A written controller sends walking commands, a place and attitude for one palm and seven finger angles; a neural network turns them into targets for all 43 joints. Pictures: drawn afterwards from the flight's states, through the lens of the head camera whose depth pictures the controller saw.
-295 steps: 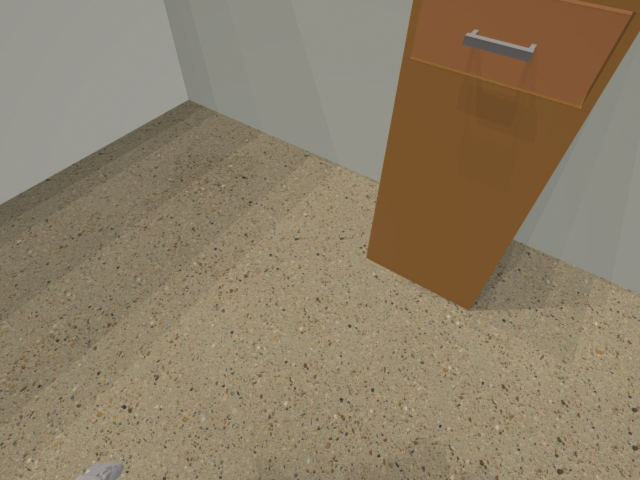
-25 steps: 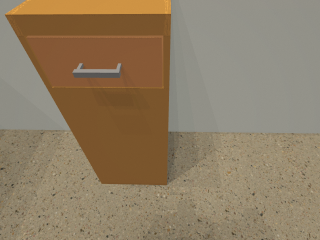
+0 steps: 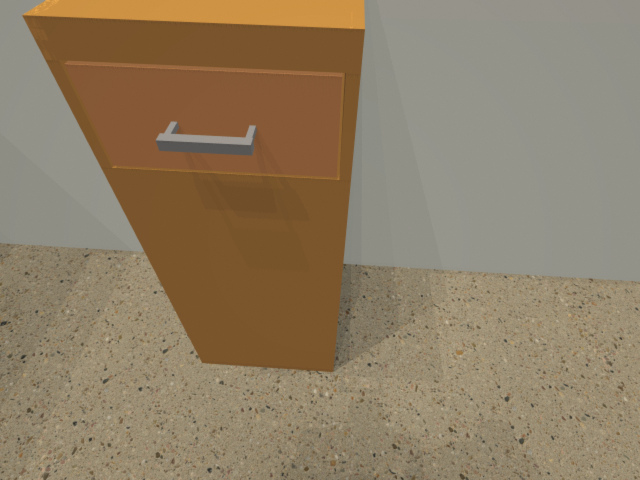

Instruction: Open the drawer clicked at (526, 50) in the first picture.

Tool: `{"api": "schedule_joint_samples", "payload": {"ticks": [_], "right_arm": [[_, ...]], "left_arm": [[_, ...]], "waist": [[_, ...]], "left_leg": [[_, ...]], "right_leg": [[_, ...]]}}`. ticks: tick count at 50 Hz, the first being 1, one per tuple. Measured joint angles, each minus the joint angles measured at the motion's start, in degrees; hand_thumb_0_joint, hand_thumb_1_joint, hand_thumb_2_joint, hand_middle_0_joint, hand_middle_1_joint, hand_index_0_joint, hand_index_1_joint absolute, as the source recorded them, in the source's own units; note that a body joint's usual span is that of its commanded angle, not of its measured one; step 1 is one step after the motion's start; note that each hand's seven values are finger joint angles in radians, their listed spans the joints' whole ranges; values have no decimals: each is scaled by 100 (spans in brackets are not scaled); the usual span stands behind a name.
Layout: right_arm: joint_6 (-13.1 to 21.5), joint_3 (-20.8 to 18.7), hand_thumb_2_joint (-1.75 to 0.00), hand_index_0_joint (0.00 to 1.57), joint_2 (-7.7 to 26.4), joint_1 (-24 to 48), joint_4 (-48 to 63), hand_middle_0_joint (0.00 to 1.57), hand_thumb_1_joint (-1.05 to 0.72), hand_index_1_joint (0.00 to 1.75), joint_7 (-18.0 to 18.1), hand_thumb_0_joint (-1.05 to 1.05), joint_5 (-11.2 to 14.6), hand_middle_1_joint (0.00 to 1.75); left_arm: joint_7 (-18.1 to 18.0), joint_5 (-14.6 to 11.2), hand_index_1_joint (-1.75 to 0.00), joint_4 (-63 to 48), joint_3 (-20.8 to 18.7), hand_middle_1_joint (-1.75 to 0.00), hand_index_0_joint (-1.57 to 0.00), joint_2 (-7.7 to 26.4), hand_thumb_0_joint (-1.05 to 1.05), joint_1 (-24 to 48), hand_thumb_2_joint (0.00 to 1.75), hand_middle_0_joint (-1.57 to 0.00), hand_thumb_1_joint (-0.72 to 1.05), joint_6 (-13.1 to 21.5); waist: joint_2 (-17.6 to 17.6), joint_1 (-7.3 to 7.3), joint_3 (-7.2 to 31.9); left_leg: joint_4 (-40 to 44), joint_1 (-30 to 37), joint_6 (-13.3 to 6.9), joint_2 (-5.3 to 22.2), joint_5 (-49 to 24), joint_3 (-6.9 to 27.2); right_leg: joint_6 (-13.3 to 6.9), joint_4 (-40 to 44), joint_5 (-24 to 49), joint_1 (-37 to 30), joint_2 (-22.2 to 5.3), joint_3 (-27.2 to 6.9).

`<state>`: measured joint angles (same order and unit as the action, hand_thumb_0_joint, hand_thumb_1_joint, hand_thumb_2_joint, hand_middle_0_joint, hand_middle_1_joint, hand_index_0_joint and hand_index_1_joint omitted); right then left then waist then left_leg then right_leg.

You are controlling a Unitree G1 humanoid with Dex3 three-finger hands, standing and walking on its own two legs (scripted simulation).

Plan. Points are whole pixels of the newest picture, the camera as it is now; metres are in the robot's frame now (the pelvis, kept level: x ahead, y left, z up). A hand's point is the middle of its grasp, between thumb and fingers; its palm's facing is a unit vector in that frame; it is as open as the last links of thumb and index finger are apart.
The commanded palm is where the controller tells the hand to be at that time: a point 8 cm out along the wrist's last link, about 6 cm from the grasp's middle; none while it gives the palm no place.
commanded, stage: come to a stop and stand still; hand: left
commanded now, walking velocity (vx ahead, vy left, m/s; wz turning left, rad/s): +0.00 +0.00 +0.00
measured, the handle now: (209, 136) +0.55 +0.21 +0.14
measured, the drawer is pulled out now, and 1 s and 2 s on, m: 0.00 0.00 0.00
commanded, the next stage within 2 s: look again from close up in 0.12 s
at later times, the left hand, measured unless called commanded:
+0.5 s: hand out of the picture +0.00 +0.23 -0.18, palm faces +0.01 -0.98 -0.22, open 7.4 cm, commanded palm none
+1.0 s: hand out of the picture +0.13 +0.25 -0.09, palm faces -0.09 -0.80 -0.59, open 7.5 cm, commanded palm +0.11 +0.28 -0.03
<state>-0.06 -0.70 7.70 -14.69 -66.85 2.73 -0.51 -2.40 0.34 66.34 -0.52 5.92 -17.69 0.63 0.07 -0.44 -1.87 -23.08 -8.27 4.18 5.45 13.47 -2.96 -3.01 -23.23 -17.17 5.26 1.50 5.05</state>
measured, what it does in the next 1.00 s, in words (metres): shifts its weight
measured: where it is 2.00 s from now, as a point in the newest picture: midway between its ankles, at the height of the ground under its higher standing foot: outside the picture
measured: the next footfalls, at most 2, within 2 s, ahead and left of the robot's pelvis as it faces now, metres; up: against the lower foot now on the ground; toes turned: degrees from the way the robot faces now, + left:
none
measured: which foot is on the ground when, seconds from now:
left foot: down 0.00-1.00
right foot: down 0.00-1.00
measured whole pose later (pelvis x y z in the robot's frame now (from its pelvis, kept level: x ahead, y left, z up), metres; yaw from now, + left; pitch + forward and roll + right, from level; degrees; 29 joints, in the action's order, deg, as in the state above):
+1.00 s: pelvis -0.02 +0.05 -0.01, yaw -2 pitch +2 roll +1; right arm 13.0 -0.3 11.5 -18.8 -50.1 4.9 1.6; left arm -12.9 18.0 9.4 4.9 14.0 -26.2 -4.8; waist -0.3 -0.3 1.1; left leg -32.5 -18.7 -1.9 -1.0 16.2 -5.1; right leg 0.2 -35.8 -20.9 17.3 -3.9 1.3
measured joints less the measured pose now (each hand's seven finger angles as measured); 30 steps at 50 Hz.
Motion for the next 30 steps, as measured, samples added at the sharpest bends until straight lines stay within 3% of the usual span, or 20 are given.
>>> {"api": "schedule_joint_samples", "payload": {"ticks": [11, 15, 19, 30], "right_arm": [[18, 32, -90, 20, -18, -36, -5, 20, -93, 30, -24, 1, -2, 30], [-23, -2, -90, 20, 137, 2, 329, 20, -94, 30, -103, 2, 33, 30], [95, -12, -90, 20, 194, -50, 600, 20, -93, 30, -138, 2, 25, 30], [43, 100, -90, 20, 167, -238, 644, 20, -94, 30, -159, 2, -30, 30]], "left_arm": [[-6, -1, -30, -81, -14, -30, -20, 181, 0, 141, 90, -20, 91, 1], [-116, 91, -30, -302, 30, -30, -20, 148, 0, 81, 90, -20, 91, 208], [-92, 52, -30, -423, 54, -30, -20, 224, 0, 44, 90, -20, 90, 125], [20, 71, -30, -570, 79, -30, -20, 438, 0, 114, 90, -20, 91, -89]], "waist": [[4, 24, -28], [-143, 39, -93], [-139, 125, -93], [-8, 33, 128]], "left_leg": [[30, 46, -90, -92, 10, -59], [-1126, -632, -340, -98, 525, 53], [-1010, -596, -418, -239, 445, 24], [-752, -508, -659, -574, 282, -180]], "right_leg": [[93, 26, 13, -31, -94, -51], [153, -114, 66, 240, -29, -102], [250, -635, -189, 418, -106, -150], [416, -686, -150, 501, -442, -330]]}}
